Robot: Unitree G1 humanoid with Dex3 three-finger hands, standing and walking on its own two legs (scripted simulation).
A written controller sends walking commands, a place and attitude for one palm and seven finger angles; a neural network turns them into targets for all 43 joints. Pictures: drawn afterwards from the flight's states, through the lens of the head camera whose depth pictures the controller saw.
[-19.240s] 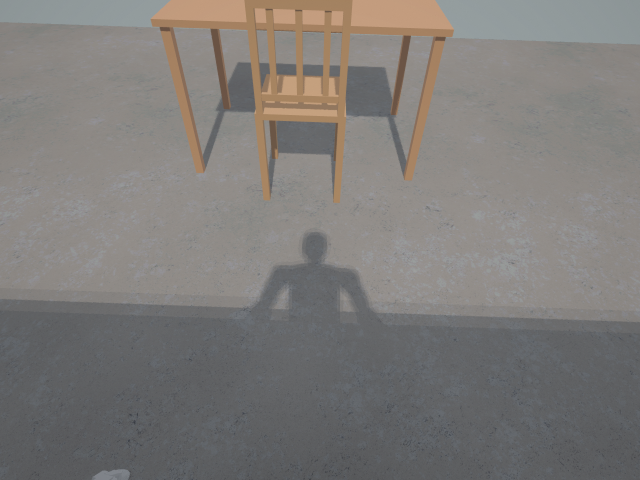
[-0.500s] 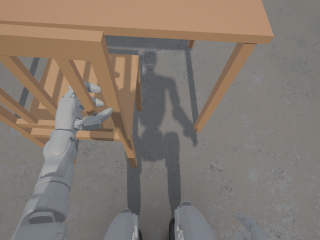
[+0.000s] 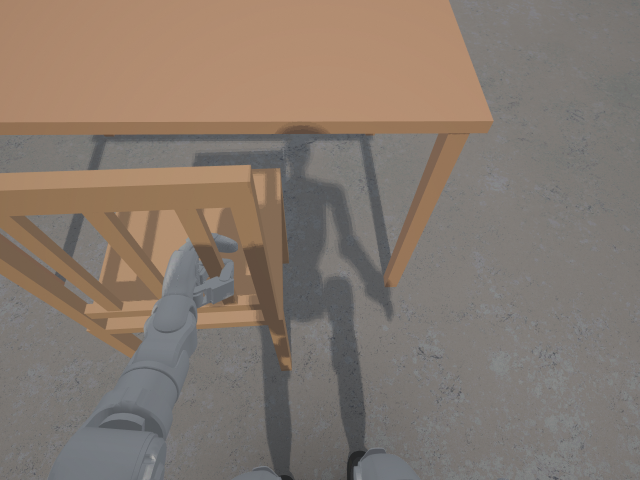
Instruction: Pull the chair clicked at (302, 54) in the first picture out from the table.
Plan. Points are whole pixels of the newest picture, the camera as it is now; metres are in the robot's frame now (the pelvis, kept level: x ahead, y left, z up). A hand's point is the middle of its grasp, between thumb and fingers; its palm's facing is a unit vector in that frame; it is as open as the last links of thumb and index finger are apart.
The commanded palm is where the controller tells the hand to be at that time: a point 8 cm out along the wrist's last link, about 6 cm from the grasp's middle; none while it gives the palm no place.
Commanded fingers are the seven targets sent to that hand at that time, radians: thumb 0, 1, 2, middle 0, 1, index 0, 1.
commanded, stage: step backward, pulling the chair out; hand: left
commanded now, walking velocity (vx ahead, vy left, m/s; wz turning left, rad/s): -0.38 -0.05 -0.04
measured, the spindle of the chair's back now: (142, 265) +0.41 +0.25 -0.05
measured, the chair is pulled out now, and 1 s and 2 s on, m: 0.07 0.24 0.38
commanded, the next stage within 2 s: none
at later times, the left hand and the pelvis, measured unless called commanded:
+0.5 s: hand (251, 354) +0.27 +0.08 -0.05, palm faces -0.09 -0.99 -0.15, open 5.3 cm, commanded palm +0.27 +0.14 -0.05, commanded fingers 0.00 0.90 0.90 -0.50 -1.45 -0.50 -1.45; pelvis -0.08 +0.00 +0.01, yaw +4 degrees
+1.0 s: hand (252, 404) +0.21 +0.08 -0.05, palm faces -0.05 -0.98 -0.17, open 5.5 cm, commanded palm +0.20 +0.14 -0.05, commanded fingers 0.00 0.90 0.90 -0.50 -1.45 -0.50 -1.45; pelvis -0.15 -0.01 +0.01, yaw +1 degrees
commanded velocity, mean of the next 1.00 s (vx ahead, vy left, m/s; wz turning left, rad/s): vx -0.38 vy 0.04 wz -0.03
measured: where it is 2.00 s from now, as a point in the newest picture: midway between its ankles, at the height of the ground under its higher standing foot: outside the picture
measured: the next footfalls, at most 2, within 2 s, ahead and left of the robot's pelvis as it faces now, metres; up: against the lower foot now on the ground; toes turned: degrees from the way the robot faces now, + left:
right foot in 0.70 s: +0.00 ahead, -0.12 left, +0.00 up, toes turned -2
left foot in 1.10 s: -0.23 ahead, +0.15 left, +0.00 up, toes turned +0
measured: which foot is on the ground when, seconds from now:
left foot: down 0.00-0.84, up 0.86-1.00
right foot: down 0.00-0.56, up 0.58-0.68, down 0.70-1.00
